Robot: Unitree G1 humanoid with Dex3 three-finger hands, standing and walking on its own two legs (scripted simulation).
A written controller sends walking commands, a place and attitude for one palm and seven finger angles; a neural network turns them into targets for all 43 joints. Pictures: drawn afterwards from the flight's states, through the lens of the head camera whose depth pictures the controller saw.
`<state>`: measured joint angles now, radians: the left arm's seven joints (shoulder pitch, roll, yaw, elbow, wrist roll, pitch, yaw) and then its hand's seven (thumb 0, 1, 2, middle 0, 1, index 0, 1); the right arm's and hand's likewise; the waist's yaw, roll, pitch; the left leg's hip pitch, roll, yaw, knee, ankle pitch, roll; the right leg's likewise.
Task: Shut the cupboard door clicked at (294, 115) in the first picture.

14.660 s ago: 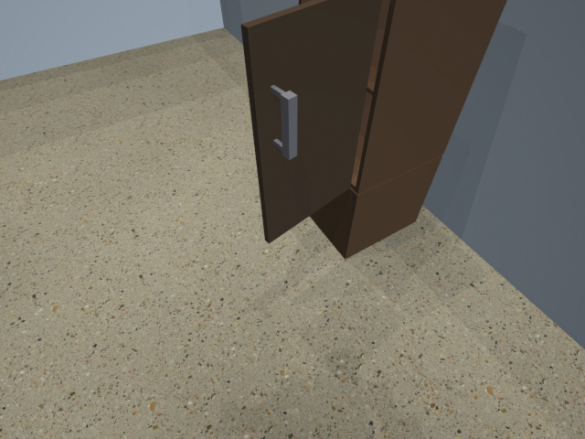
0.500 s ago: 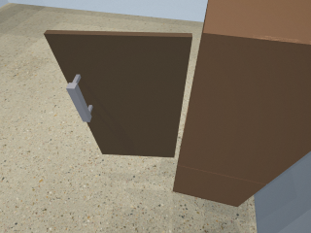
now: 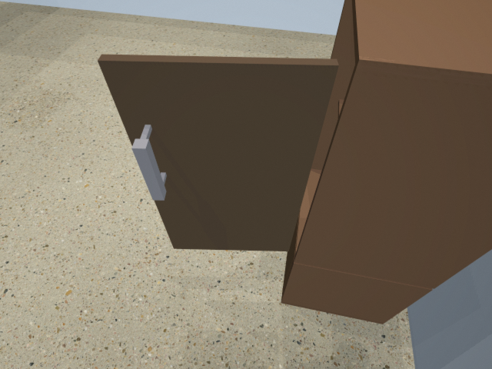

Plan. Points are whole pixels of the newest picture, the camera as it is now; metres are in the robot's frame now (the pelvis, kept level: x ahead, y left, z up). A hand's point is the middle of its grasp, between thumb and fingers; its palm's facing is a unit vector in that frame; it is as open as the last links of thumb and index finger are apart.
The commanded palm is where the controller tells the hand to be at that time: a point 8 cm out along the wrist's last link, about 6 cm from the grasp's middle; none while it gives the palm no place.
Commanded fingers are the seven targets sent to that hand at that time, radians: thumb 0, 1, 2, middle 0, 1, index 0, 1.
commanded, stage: come to a stop and stand still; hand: left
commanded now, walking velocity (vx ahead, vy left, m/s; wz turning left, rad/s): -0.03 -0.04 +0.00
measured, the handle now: (153, 164) +0.44 +0.21 +0.06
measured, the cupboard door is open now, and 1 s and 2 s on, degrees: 100 100 100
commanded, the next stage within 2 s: look again from close up in 0.56 s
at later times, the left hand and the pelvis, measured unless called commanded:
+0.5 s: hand out of the picture +0.00 +0.15 -0.17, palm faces +0.00 -0.98 -0.20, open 7.3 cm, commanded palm none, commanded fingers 0.00 0.90 0.90 -0.20 -0.30 -0.20 -0.30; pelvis +0.01 -0.01 +0.00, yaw +1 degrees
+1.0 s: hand out of the picture +0.03 +0.16 -0.17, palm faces +0.01 -0.98 -0.18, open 7.3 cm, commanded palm none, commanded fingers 0.00 0.90 0.90 -0.20 -0.30 -0.20 -0.30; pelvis +0.03 +0.00 +0.01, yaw +0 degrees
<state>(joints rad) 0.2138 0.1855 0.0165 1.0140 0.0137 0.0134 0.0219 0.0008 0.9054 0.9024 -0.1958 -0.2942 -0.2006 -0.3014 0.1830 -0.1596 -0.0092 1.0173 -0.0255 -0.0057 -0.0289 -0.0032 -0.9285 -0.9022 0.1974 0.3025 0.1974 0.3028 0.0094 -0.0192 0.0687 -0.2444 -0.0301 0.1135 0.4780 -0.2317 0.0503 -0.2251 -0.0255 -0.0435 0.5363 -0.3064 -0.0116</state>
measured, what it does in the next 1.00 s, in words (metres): stands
